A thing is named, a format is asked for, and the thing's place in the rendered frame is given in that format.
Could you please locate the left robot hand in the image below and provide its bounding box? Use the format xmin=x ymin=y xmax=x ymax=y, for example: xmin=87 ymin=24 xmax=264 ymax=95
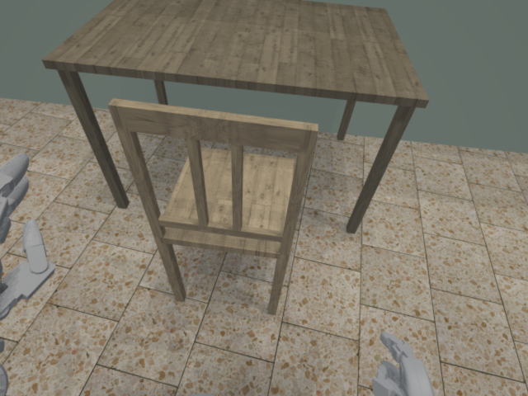
xmin=0 ymin=153 xmax=56 ymax=320

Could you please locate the table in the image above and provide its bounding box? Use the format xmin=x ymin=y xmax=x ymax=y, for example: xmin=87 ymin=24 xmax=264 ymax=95
xmin=42 ymin=0 xmax=429 ymax=233

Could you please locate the chair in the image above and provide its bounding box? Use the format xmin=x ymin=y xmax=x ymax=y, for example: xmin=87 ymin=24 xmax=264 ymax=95
xmin=108 ymin=98 xmax=318 ymax=315

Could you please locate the right robot hand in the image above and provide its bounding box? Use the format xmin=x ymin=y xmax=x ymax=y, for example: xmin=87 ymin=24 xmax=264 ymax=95
xmin=372 ymin=332 xmax=435 ymax=396

